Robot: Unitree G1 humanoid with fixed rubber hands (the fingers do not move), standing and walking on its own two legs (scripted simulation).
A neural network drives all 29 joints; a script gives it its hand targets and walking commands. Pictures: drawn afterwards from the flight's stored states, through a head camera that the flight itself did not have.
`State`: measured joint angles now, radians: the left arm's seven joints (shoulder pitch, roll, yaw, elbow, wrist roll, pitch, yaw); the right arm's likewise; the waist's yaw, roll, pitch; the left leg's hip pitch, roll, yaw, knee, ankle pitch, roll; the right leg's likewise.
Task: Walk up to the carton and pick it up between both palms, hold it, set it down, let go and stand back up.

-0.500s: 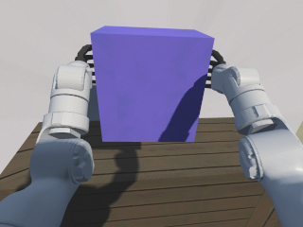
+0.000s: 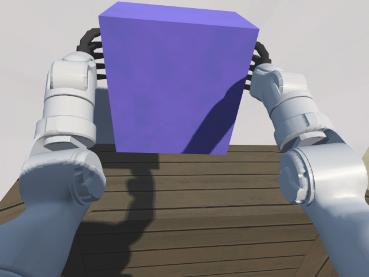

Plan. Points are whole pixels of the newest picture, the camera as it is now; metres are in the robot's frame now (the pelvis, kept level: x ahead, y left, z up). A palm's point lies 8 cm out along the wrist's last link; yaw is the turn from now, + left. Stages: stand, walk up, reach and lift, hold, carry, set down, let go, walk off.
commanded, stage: set down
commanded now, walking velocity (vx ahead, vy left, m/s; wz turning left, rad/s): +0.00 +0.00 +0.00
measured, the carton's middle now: (175, 82) +0.41 +0.03 +0.32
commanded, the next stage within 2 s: none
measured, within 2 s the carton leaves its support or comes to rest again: neither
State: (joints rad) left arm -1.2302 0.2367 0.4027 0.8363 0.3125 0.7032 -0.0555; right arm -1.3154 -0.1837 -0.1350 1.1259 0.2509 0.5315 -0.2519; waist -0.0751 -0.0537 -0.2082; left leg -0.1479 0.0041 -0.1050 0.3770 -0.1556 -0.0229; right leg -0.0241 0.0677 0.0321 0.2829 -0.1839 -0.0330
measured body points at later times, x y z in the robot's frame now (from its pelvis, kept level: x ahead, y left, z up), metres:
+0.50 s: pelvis +0.00 +0.00 +0.00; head -0.08 +0.05 +0.44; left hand +0.40 +0.19 +0.27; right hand +0.39 -0.15 +0.28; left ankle +0.04 +0.13 -0.75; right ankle -0.01 -0.10 -0.75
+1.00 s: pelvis +0.00 +0.00 +0.00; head -0.07 +0.05 +0.44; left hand +0.40 +0.19 +0.24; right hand +0.40 -0.15 +0.24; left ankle +0.04 +0.13 -0.75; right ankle -0.01 -0.10 -0.75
